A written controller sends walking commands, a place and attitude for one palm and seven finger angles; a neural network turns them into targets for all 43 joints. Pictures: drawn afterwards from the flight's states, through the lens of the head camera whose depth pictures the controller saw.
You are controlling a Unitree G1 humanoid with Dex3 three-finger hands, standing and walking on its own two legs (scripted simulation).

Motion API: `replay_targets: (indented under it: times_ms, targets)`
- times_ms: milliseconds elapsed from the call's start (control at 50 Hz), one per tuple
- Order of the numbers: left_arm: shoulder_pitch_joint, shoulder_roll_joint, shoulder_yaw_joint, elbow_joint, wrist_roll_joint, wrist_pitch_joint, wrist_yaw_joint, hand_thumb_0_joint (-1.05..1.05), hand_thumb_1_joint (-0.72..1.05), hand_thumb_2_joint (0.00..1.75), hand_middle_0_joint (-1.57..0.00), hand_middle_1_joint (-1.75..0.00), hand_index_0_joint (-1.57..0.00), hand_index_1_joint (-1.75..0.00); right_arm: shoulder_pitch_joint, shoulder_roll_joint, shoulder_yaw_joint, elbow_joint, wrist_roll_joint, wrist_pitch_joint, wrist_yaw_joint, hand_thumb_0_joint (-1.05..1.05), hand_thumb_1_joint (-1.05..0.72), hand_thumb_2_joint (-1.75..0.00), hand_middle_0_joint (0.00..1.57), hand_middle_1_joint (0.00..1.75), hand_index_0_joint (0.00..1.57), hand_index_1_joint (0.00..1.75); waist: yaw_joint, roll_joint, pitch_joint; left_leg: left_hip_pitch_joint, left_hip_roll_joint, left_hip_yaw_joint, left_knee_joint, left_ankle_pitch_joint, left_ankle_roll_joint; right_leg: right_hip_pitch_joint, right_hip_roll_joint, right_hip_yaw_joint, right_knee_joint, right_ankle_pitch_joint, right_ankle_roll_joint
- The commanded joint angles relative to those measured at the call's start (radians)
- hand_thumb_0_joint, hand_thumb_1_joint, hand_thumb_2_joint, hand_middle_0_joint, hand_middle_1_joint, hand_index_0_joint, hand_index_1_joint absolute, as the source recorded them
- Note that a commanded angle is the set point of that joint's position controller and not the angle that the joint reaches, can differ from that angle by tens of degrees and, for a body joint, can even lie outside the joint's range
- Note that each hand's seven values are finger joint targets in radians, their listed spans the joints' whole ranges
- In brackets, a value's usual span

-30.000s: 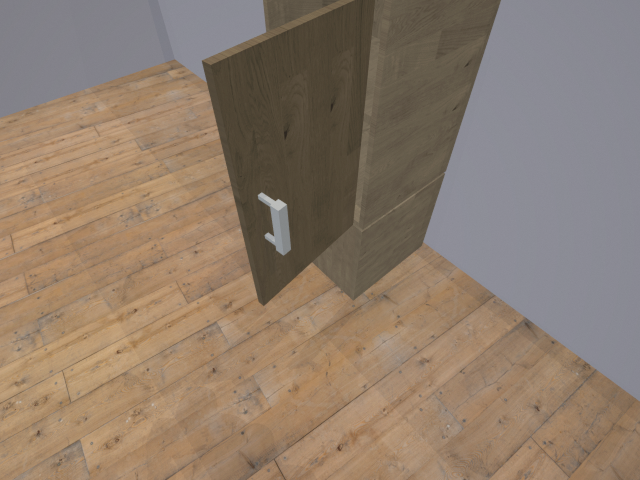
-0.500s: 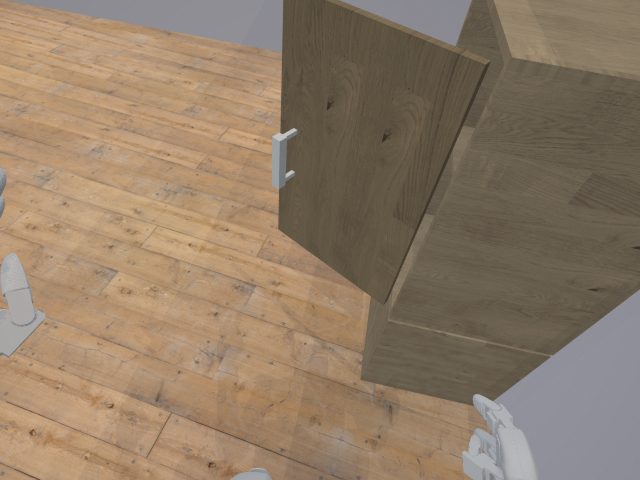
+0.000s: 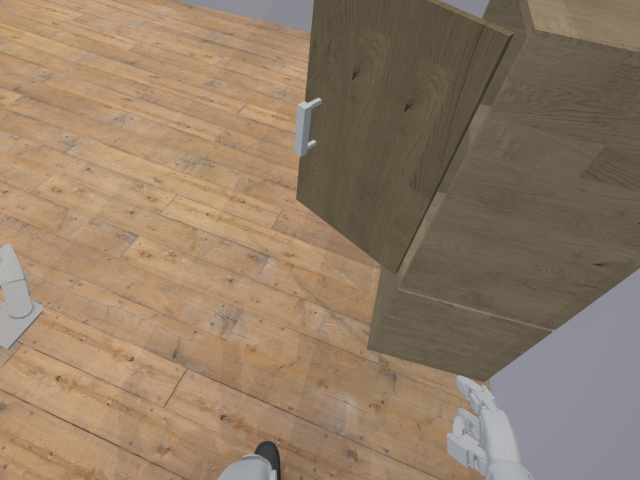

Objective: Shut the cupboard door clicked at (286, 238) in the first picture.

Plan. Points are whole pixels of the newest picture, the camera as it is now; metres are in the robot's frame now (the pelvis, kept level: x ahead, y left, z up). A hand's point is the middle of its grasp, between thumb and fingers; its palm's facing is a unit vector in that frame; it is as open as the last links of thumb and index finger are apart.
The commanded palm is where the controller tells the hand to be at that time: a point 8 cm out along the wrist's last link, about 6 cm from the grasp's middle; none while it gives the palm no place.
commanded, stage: step back with the hand held close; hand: left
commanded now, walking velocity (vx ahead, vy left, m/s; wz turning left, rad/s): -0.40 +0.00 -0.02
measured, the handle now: (308, 127) +0.81 +0.13 -0.05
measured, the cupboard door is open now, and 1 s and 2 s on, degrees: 61 61 61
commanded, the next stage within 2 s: stop stepping back and stand still in 0.26 s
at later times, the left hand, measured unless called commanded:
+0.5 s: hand out of the picture +0.10 +0.27 +0.18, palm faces +0.31 -0.87 -0.38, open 7.4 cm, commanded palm +0.04 +0.32 +0.19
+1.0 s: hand out of the picture +0.05 +0.30 +0.19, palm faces +0.31 -0.83 -0.46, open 7.4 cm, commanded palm +0.00 +0.34 +0.19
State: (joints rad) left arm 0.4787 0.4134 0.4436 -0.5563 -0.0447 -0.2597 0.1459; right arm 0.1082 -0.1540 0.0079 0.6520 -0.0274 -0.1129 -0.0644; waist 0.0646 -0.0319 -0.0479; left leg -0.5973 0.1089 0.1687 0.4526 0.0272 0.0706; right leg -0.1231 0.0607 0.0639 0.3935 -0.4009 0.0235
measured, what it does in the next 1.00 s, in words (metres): walks backwards: left foot, then right foot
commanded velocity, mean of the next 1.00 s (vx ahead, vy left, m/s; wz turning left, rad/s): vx -0.01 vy -0.06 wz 0.00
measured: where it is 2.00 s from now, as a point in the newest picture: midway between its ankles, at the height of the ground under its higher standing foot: outside the picture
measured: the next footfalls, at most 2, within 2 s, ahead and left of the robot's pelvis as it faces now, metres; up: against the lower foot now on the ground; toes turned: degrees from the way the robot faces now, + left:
left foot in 0.30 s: +0.07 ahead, +0.09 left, +0.00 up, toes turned +2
right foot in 0.58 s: -0.16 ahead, -0.07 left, +0.00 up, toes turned -11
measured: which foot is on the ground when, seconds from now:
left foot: down 0.00-0.18, up 0.20-0.28, down 0.30-0.58, up 0.60-0.78, down 0.80-1.00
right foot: down 0.00-0.32, up 0.34-0.56, down 0.58-0.80, up 0.82-1.00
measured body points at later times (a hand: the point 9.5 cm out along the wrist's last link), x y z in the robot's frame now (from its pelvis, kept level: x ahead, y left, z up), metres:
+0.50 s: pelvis -0.12 +0.03 +0.02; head -0.11 +0.08 +0.46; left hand +0.08 +0.32 +0.20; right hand +0.03 -0.22 -0.04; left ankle +0.03 +0.09 -0.72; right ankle -0.18 -0.09 -0.69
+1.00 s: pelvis -0.17 +0.05 +0.01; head -0.18 +0.09 +0.46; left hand +0.03 +0.34 +0.21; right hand -0.07 -0.18 -0.07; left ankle -0.13 +0.16 -0.72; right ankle -0.17 -0.04 -0.71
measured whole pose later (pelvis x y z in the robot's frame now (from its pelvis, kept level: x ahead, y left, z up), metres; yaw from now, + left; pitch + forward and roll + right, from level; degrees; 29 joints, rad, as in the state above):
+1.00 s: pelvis -0.17 +0.05 +0.01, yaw -5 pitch +1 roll -2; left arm 0.61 0.47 0.44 -0.57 -0.04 -0.17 0.15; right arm 0.32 -0.14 0.04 0.65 -0.02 -0.09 -0.06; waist -0.06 -0.05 -0.07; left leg -0.29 0.06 0.08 0.52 -0.24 0.01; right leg -0.31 0.03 -0.09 0.64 -0.38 -0.01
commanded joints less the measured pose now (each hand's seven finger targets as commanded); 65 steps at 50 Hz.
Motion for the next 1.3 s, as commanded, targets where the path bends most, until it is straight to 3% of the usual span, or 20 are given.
replay_targets:
  times_ms: [0, 100, 140, 180, 240, 300, 340, 380, 460, 500, 560, 600, 720, 740, 780, 820, 900, 980, 1100, 1280]
  targets:
    - [-0.161, 0.229, 0.100, -0.247, -0.005, -0.064, 0.005, 0.00, 0.90, 0.90, -0.20, -0.30, -0.20, -0.30, -0.006, -0.163, -0.092, -0.125, 0.038, -0.053, -0.026, 0.00, -0.90, -0.90, 0.20, 0.30, 0.20, 0.30, -0.090, 0.062, -0.322, 0.761, 0.061, -0.091, 0.035, 0.158, -0.091, -0.322, -0.057, -0.032, -0.021, 0.355, -0.001]
    - [0.107, 0.249, 0.190, -0.148, -0.051, -0.034, -0.033, 0.00, 0.90, 0.90, -0.20, -0.30, -0.20, -0.30, -0.066, -0.155, -0.071, -0.213, 0.023, 0.015, -0.016, 0.00, -0.90, -0.90, 0.20, 0.30, 0.20, 0.30, -0.072, 0.193, -0.126, 0.316, 0.068, -0.154, -0.138, -0.488, -0.132, -0.234, -0.023, -0.040, -0.017, -0.136, -0.080]
    - [0.140, 0.280, 0.197, -0.129, -0.046, -0.033, -0.028, 0.00, 0.90, 0.90, -0.20, -0.30, -0.20, -0.30, -0.040, -0.142, -0.064, -0.206, 0.023, 0.028, -0.019, 0.00, -0.90, -0.90, 0.20, 0.30, 0.20, 0.30, -0.076, -0.017, -0.050, 0.430, -0.038, -0.074, 0.208, -0.398, -0.157, -0.560, -0.207, 0.140, -0.205, -0.288, -0.156]
    - [0.080, 0.286, 0.184, -0.152, -0.022, -0.019, -0.009, 0.00, 0.90, 0.90, -0.20, -0.30, -0.20, -0.30, 0.001, -0.149, -0.063, -0.178, 0.007, 0.022, -0.016, 0.00, -0.90, -0.90, 0.20, 0.30, 0.20, 0.30, -0.080, -0.131, 0.007, 0.406, -0.100, -0.123, 0.483, -0.379, -0.141, -0.675, -0.371, 0.280, -0.266, -0.073, -0.232]
    - [-0.118, 0.228, 0.074, -0.120, 0.008, -0.005, 0.008, 0.00, 0.90, 0.90, -0.20, -0.30, -0.20, -0.30, 0.007, -0.148, -0.020, -0.159, 0.020, 0.027, -0.040, 0.00, -0.90, -0.90, 0.20, 0.30, 0.20, 0.30, -0.115, 0.002, 0.103, 0.262, -0.071, -0.169, 0.106, -0.184, -0.115, -0.371, -0.193, 0.038, 0.000, 0.490, -0.079]
    - [-0.217, 0.218, 0.050, -0.110, 0.001, -0.035, -0.004, 0.00, 0.90, 0.90, -0.20, -0.30, -0.20, -0.30, 0.009, -0.210, -0.071, -0.159, 0.069, -0.021, -0.049, 0.00, -0.90, -0.90, 0.20, 0.30, 0.20, 0.30, -0.068, 0.174, -0.046, 0.399, 0.114, -0.276, -0.148, 0.250, -0.041, -0.204, 0.013, -0.026, 0.208, 0.109, -0.003]
    - [-0.093, 0.209, 0.080, -0.180, -0.007, -0.040, -0.008, 0.00, 0.90, 0.90, -0.20, -0.30, -0.20, -0.30, -0.002, -0.214, -0.082, -0.166, 0.026, -0.047, -0.025, 0.00, -0.90, -0.90, 0.20, 0.30, 0.20, 0.30, -0.053, 0.372, -0.220, 0.290, 0.231, -0.453, -0.298, -0.209, -0.017, -0.102, 0.039, -0.015, 0.468, -0.152, -0.011]
    - [-0.009, 0.198, 0.091, -0.279, -0.019, -0.042, -0.011, 0.00, 0.90, 0.90, -0.20, -0.30, -0.20, -0.30, 0.019, -0.193, -0.084, -0.184, 0.026, -0.055, -0.006, 0.00, -0.90, -0.90, 0.20, 0.30, 0.20, 0.30, -0.052, 0.274, -0.263, 0.307, 0.189, -0.421, -0.304, -0.491, -0.009, -0.100, 0.030, -0.036, 0.447, -0.114, -0.025]
    - [0.165, 0.200, 0.125, -0.285, -0.035, 0.022, 0.002, 0.00, 0.90, 0.90, -0.20, -0.30, -0.20, -0.30, 0.028, -0.176, -0.061, -0.216, 0.018, -0.038, 0.007, 0.00, -0.90, -0.90, 0.20, 0.30, 0.20, 0.30, -0.062, 0.330, -0.167, 0.164, 0.075, -0.261, -0.350, -0.671, -0.098, 0.072, 0.081, -0.192, 0.157, -0.110, -0.043]
    - [0.192, 0.230, 0.146, -0.268, -0.037, 0.059, 0.008, 0.00, 0.90, 0.90, -0.20, -0.30, -0.20, -0.30, 0.033, -0.162, -0.050, -0.220, 0.009, -0.017, 0.000, 0.00, -0.90, -0.90, 0.20, 0.30, 0.20, 0.30, -0.076, 0.233, -0.118, 0.126, -0.019, -0.181, -0.243, -0.642, -0.154, 0.113, 0.039, -0.172, -0.023, -0.098, -0.072]
    - [0.018, 0.321, 0.213, -0.230, -0.041, 0.071, 0.032, 0.00, 0.90, 0.90, -0.20, -0.30, -0.20, -0.30, 0.051, -0.174, -0.052, -0.147, -0.003, 0.028, -0.007, 0.00, -0.90, -0.90, 0.20, 0.30, 0.20, 0.30, -0.092, -0.114, -0.025, 0.222, -0.082, -0.156, 0.499, -0.364, -0.121, -0.396, -0.420, 0.254, -0.295, -0.258, -0.260]
    - [-0.030, 0.219, 0.123, -0.083, -0.028, 0.081, 0.046, 0.00, 0.90, 0.90, -0.20, -0.30, -0.20, -0.30, 0.081, -0.167, -0.050, -0.130, 0.018, 0.027, -0.016, 0.00, -0.90, -0.90, 0.20, 0.30, 0.20, 0.30, -0.110, -0.125, 0.032, 0.109, -0.053, -0.239, 0.637, -0.379, -0.110, -0.407, -0.401, 0.258, -0.270, -0.419, -0.260]
    - [-0.256, 0.149, -0.038, -0.015, 0.028, 0.083, 0.058, 0.00, 0.90, 0.90, -0.20, -0.30, -0.20, -0.30, 0.033, -0.173, -0.028, -0.125, 0.023, 0.001, -0.046, 0.00, -0.90, -0.90, 0.20, 0.30, 0.20, 0.30, -0.094, -0.017, 0.103, 0.284, -0.069, -0.046, 0.158, -0.419, -0.057, -0.313, -0.261, -0.012, -0.101, -0.316, -0.164]
    - [-0.252, 0.153, -0.041, -0.060, 0.024, 0.082, 0.059, 0.00, 0.90, 0.90, -0.20, -0.30, -0.20, -0.30, 0.040, -0.181, -0.033, -0.138, 0.031, -0.008, -0.050, 0.00, -0.90, -0.90, 0.20, 0.30, 0.20, 0.30, -0.097, 0.027, 0.089, 0.332, -0.067, -0.068, 0.073, -0.447, -0.050, -0.304, -0.227, -0.034, -0.015, -0.275, -0.144]
    - [-0.163, 0.195, 0.025, -0.156, 0.008, 0.066, 0.057, 0.00, 0.90, 0.90, -0.20, -0.30, -0.20, -0.30, 0.052, -0.218, -0.045, -0.177, 0.042, -0.019, -0.052, 0.00, -0.90, -0.90, 0.20, 0.30, 0.20, 0.30, -0.102, 0.310, 0.057, 0.432, 0.157, -0.492, -0.181, -0.498, 0.048, -0.397, -0.060, -0.152, 0.357, -0.105, -0.046]
    - [-0.089, 0.251, 0.100, -0.228, -0.005, 0.036, 0.039, 0.00, 0.90, 0.90, -0.20, -0.30, -0.20, -0.30, 0.028, -0.165, -0.027, -0.166, 0.016, -0.031, -0.033, 0.00, -0.90, -0.90, 0.20, 0.30, 0.20, 0.30, -0.105, 0.314, 0.047, 0.305, 0.247, -0.699, -0.348, -0.698, 0.068, -0.385, -0.053, -0.056, 0.552, -0.113, -0.030]
    - [0.054, 0.239, 0.142, -0.276, 0.007, 0.015, 0.035, 0.00, 0.90, 0.90, -0.20, -0.30, -0.20, -0.30, 0.036, -0.155, -0.025, -0.149, 0.012, -0.039, -0.007, 0.00, -0.90, -0.90, 0.20, 0.30, 0.20, 0.30, -0.076, 0.258, 0.001, 0.234, 0.163, -0.357, -0.249, -0.522, 0.034, -0.190, -0.056, -0.113, 0.344, 0.013, -0.023]
    - [0.098, 0.197, 0.130, -0.113, 0.009, 0.043, 0.038, 0.00, 0.90, 0.90, -0.20, -0.30, -0.20, -0.30, 0.068, -0.171, -0.033, -0.157, 0.021, -0.022, -0.008, 0.00, -0.90, -0.90, 0.20, 0.30, 0.20, 0.30, -0.087, 0.228, -0.004, 0.100, 0.071, -0.202, -0.153, -0.623, -0.028, 0.060, -0.028, -0.165, 0.064, 0.057, -0.039]
    - [0.014, 0.157, 0.060, -0.015, -0.002, 0.068, 0.047, 0.00, 0.90, 0.90, -0.20, -0.30, -0.20, -0.30, 0.070, -0.159, -0.046, -0.136, 0.038, -0.004, -0.007, 0.00, -0.90, -0.90, 0.20, 0.30, 0.20, 0.30, -0.090, -0.124, -0.005, 0.164, -0.051, -0.143, 0.241, -0.367, -0.066, -0.089, -0.299, 0.241, -0.112, 0.050, -0.167]
    - [-0.028, 0.224, 0.110, -0.192, 0.019, 0.016, 0.047, 0.00, 0.90, 0.90, -0.20, -0.30, -0.20, -0.30, 0.023, -0.160, -0.034, -0.165, 0.035, -0.007, -0.024, 0.00, -0.90, -0.90, 0.20, 0.30, 0.20, 0.30, -0.074, 0.202, -0.087, 0.397, 0.043, -0.257, 0.013, 0.250, -0.030, -0.032, -0.106, -0.076, 0.131, 0.481, -0.027]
